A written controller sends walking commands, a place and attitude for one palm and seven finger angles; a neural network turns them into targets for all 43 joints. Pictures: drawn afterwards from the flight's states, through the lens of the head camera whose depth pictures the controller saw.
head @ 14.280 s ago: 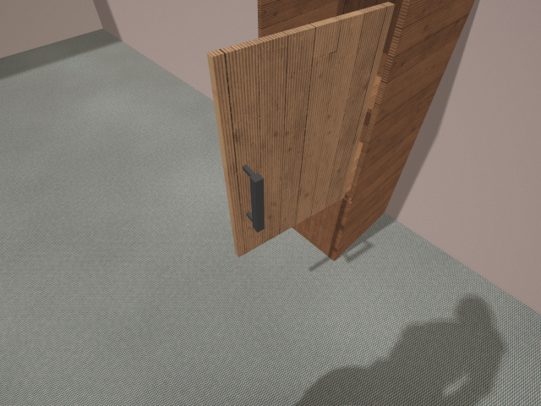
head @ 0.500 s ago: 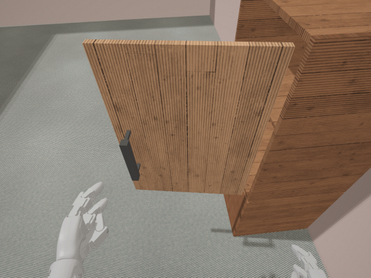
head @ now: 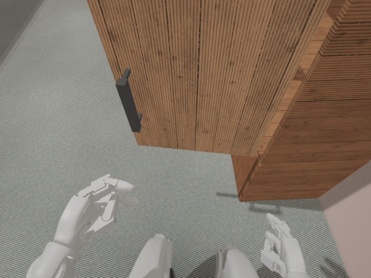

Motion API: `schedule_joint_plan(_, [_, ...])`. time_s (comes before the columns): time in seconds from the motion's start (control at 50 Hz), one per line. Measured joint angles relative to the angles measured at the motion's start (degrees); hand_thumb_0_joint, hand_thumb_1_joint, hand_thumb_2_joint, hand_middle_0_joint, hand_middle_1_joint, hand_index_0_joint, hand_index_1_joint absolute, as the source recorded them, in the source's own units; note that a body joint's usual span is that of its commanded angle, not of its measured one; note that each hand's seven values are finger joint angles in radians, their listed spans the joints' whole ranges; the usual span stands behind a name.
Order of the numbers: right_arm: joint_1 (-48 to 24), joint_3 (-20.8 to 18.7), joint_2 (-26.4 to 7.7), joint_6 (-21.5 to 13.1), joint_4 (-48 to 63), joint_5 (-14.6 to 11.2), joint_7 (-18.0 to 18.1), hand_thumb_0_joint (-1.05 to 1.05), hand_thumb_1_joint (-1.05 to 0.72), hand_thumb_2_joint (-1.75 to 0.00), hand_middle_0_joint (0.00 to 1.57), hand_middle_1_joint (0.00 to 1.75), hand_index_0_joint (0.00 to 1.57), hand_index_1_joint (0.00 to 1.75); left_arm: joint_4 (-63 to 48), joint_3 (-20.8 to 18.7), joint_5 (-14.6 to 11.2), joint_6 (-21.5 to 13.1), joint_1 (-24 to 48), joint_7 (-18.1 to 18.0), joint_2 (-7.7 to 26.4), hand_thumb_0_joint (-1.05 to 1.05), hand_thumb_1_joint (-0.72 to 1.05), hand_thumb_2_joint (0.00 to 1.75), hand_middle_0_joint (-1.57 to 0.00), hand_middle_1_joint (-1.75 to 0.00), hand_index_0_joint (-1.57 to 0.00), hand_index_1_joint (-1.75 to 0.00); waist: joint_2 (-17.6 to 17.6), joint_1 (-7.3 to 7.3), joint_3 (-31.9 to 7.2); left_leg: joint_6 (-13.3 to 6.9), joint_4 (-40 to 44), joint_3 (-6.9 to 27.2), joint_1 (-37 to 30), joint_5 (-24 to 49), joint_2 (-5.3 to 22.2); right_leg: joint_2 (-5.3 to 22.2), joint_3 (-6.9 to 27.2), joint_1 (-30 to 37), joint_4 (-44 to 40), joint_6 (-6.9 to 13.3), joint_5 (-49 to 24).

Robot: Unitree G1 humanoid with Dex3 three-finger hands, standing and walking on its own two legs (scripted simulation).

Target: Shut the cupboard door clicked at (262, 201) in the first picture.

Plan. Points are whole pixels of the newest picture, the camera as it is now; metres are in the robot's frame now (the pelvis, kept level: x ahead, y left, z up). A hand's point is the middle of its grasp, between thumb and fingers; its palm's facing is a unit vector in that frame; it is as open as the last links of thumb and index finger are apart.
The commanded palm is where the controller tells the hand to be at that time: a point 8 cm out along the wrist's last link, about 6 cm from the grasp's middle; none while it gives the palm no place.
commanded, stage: raise the hand and make a fist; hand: left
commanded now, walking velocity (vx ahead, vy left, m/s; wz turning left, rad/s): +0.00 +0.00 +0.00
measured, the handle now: (132, 102) +0.52 +0.19 +0.03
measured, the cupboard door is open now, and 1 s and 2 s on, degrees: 80 80 80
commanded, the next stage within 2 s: bring the fist close to the handle in 1.18 s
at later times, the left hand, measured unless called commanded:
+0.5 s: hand (76, 213) +0.22 +0.21 +0.07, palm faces +0.01 -1.00 -0.03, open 3.1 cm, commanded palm +0.20 +0.26 +0.05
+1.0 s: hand (91, 210) +0.24 +0.20 +0.04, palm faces -0.09 -1.00 +0.00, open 3.1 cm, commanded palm +0.22 +0.26 +0.05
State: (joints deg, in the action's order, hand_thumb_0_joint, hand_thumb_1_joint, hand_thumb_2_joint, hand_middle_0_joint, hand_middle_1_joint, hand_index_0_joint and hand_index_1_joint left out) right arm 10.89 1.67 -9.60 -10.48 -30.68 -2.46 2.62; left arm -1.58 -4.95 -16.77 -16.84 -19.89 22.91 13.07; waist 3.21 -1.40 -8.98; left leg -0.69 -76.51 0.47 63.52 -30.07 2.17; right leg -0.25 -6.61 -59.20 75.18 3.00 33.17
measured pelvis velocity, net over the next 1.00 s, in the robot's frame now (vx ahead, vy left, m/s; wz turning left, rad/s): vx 0.02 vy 0.02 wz -0.01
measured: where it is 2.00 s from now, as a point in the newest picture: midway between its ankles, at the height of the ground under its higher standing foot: outside the picture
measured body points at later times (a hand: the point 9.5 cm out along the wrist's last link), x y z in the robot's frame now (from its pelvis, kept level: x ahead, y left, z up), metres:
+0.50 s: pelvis +0.01 +0.03 +0.01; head +0.08 +0.05 +0.45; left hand +0.22 +0.27 +0.07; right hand +0.22 -0.20 -0.05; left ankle +0.06 +0.11 -0.61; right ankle +0.03 -0.09 -0.61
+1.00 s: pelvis +0.02 +0.02 +0.01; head +0.10 +0.04 +0.45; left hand +0.24 +0.26 +0.04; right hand +0.20 -0.21 -0.07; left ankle +0.06 +0.11 -0.61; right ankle +0.04 -0.09 -0.61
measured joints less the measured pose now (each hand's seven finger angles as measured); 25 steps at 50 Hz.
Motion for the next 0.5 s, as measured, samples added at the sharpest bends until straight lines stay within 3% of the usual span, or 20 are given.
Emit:
schedule_joint_plan(0.04, [2.1, -0.5, 0.0, 0.8, 0.0, 0.1, 0.2, 0.01, -0.90, -0.90, 0.21, 0.30, 0.20, 0.30, 0.4, -1.1, 0.0, 2.3, -1.6, -2.8, -0.3, 0.01, 0.90, 0.90, -0.74, -0.88, -0.74, -0.89, -0.3, 0.79, -0.1, -0.3, 1.4, -0.8, -1.1, 0.3, 0.1, -0.1, 0.8, 0.7, -1.2, -0.3, -0.5])
schedule_joint_plan(0.08, [3.9, -1.3, -0.4, 0.9, -0.3, 0.3, 0.3, 0.01, -0.90, -0.90, 0.21, 0.30, 0.20, 0.30, 0.0, -2.7, -0.1, 1.1, -3.8, -6.2, -0.6, 0.02, 0.90, 0.90, -0.78, -0.92, -0.77, -0.93, -0.6, 1.03, -0.3, -0.5, 2.2, -1.2, -1.8, 0.4, 0.3, -0.3, 1.2, 1.3, -2.1, -0.5, -0.9])
schedule_joint_plan(0.16, [5.9, -2.8, -2.7, -0.3, -1.4, 1.0, 0.1, 0.01, -0.90, -0.90, 0.21, 0.30, 0.20, 0.30, -1.9, -4.6, 0.0, -6.9, -7.0, -9.7, -0.4, 0.02, 0.90, 0.90, -0.85, -1.00, -0.84, -1.01, -1.1, 0.83, -0.9, -0.9, 2.0, -1.1, -1.3, 0.3, 0.0, 0.0, 1.1, 1.2, -2.3, -0.9, -0.9])
schedule_joint_plan(0.24, [4.8, -3.3, -5.3, -1.4, -1.7, 0.9, 0.1, 0.02, -0.90, -0.90, 0.21, 0.30, 0.20, 0.30, -1.6, -2.6, 0.2, -12.2, -6.6, -7.6, 0.0, 0.02, 0.91, 0.90, -0.92, -1.08, -0.91, -1.09, -0.9, 0.99, -0.9, -1.5, 0.2, -0.6, 0.6, -0.1, -0.5, 0.5, 0.6, -0.2, -1.1, -1.4, -0.5])
schedule_joint_plan(0.34, [2.1, -3.2, -5.6, -1.8, 0.5, 0.5, 0.5, 0.02, -0.90, -0.90, 0.20, 0.30, 0.20, 0.30, -0.1, 0.6, 1.4, -8.9, -4.8, -5.1, 0.8, 0.01, 0.90, 0.90, -1.02, -1.18, -1.01, -1.19, -1.4, 1.49, -0.7, -2.1, -0.5, -0.9, 1.8, -0.3, -0.6, 0.6, 0.9, -1.4, -0.5, -1.9, -0.6])
schedule_joint_plan(0.4, [1.0, -2.9, -4.5, -1.4, 2.0, 0.6, 0.4, 0.01, -0.90, -0.90, 0.20, 0.30, 0.20, 0.30, -1.7, -0.1, 1.3, -7.1, -4.8, -6.7, 1.4, 0.02, 0.90, 0.90, -1.07, -1.24, -1.07, -1.25, -1.9, 1.41, -0.6, -2.2, -0.1, -1.1, 1.2, -0.3, -0.5, 0.5, 1.1, -0.7, -1.1, -2.0, -0.8])
schedule_joint_plan(0.5, [0.5, -1.7, -3.3, -0.4, 3.4, 1.2, -0.5, 0.01, -0.90, -0.90, 0.20, 0.30, 0.20, 0.30, -4.4, -2.6, 0.7, -7.8, -5.4, -9.8, 1.0, 0.02, 0.90, 0.90, -1.16, -1.34, -1.16, -1.35, -1.5, 0.52, -1.7, -2.2, 1.1, -0.7, -0.4, -0.4, -0.7, 0.5, 0.7, 1.3, -2.9, -2.2, -0.9])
